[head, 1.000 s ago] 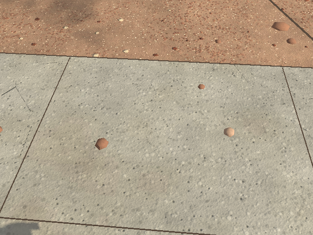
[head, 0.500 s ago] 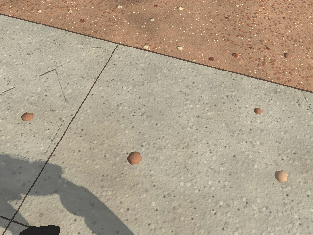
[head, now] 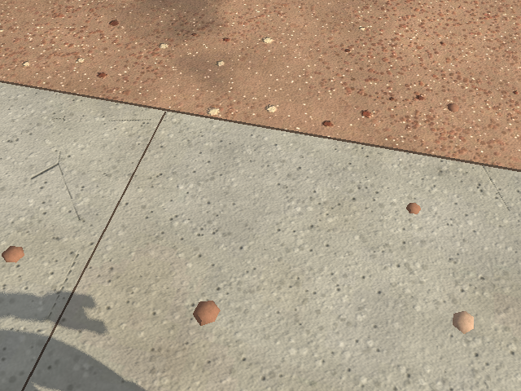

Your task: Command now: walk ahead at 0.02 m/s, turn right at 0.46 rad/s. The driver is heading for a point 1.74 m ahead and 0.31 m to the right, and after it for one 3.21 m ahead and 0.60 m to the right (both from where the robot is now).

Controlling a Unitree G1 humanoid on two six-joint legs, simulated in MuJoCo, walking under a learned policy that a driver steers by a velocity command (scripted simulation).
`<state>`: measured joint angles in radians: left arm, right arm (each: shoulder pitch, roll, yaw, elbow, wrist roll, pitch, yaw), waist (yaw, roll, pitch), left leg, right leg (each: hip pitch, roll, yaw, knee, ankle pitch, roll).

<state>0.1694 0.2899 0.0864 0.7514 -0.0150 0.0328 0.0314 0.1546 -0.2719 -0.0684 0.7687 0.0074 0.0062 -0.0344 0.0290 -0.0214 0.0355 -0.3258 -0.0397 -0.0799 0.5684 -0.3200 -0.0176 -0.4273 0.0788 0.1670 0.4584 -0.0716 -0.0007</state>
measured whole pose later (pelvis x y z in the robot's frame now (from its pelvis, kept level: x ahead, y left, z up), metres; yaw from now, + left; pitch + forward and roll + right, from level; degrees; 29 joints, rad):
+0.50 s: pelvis +0.00 -0.03 +0.00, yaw -18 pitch +2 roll +0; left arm 0.13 0.30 0.08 0.60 -0.01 0.05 -0.02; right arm 0.18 -0.32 -0.09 0.73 -0.01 0.00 -0.03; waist -0.03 0.03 0.04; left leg -0.36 0.12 0.09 0.83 -0.51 -0.06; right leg -0.33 0.02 -0.02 0.57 -0.28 -0.05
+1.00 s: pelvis +0.02 -0.02 +0.00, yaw -26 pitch +0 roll +0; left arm 0.17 0.25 0.03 0.70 0.02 0.02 0.00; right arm 0.19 -0.24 -0.04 0.71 -0.02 -0.02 0.00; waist 0.00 -0.03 0.01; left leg -0.26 0.01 -0.01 0.54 -0.28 -0.01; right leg -0.26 0.05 0.10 0.54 -0.28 -0.01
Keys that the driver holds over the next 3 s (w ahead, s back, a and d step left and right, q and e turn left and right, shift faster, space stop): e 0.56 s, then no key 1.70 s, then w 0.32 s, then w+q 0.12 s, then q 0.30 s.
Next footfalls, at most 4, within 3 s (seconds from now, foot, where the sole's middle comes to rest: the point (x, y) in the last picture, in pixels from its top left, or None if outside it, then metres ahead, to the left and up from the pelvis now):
0.46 right None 0.01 -0.14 -0.77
0.86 left None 0.12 0.07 -0.77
2.60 right None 0.08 -0.19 -0.77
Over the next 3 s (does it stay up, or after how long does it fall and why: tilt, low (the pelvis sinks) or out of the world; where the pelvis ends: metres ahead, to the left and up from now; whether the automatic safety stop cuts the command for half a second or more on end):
stays up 0.19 -0.13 0.00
